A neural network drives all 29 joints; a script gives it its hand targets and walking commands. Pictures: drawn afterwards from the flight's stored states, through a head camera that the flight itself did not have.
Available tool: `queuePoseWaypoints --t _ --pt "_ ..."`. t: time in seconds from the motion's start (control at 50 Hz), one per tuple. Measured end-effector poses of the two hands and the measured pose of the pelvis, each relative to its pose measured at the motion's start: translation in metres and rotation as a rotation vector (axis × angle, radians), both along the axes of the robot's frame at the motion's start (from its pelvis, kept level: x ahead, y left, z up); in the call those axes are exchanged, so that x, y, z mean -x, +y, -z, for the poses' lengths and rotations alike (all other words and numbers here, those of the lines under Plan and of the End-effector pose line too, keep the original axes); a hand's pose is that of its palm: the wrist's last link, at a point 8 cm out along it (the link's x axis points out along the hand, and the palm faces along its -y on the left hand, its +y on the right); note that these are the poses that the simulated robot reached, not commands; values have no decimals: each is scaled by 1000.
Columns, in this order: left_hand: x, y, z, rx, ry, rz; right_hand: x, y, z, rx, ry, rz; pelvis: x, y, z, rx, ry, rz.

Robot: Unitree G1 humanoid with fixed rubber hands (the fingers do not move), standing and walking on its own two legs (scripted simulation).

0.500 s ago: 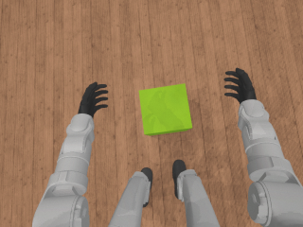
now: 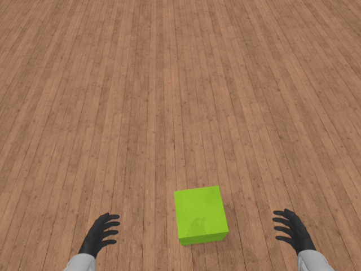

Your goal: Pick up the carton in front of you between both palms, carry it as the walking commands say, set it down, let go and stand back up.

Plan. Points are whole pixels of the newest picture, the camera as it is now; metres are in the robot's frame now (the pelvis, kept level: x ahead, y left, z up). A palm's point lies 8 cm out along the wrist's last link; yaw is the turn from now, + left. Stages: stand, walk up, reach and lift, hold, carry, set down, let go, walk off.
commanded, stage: let go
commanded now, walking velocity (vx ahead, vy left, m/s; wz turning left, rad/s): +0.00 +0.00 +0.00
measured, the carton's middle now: (199, 216) +0.38 -0.01 -0.64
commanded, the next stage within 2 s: stand in 0.54 s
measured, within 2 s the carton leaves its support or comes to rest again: neither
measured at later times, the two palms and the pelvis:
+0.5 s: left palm (86, 262) +0.15 +0.23 -0.06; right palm out of the picture +0.14 -0.23 -0.07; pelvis -0.02 +0.00 +0.00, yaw +0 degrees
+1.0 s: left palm (64, 264) +0.15 +0.29 -0.08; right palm out of the picture +0.15 -0.29 -0.07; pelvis +0.01 +0.00 +0.00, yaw +0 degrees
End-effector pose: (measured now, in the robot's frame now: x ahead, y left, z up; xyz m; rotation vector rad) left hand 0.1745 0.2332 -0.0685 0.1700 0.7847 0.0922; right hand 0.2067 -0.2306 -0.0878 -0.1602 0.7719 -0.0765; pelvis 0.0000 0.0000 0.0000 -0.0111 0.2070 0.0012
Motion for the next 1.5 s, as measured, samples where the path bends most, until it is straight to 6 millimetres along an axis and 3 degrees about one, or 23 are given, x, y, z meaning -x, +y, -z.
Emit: queuePoseWaypoints --t 0.14,0.3,0.56,0.72,0.82,1.12,1.5 --pt "21 2 -10 7 6 -7 40 0 -18 5 22 -17 0 2 -8 5 -144 1" --pt "22 -5 -9 11 12 29 62 -1 -24 0 46 -13 12 1 -7 7 -261 4" --pt "23 3 -13 -40 32 -11 64 0 -17 3 42 -10 18 0 -3 4 -303 -4" --pt "27 44 0 -160 48 -37 64 -41 -14 168 87 8 5 -1 0 -1 -220 -4" --pt "30 57 8 -183 106 -51 57 -55 -16 203 109 36 -4 0 -2 -4 -197 0" --pt "29 60 13 -196 163 -40 59 -54 -9 202 144 48 -15 3 -5 -3 -206 0" --pt "61 66 16 -197 218 -59 99 -67 -4 225 236 56 1 1 -10 -10 -231 -2"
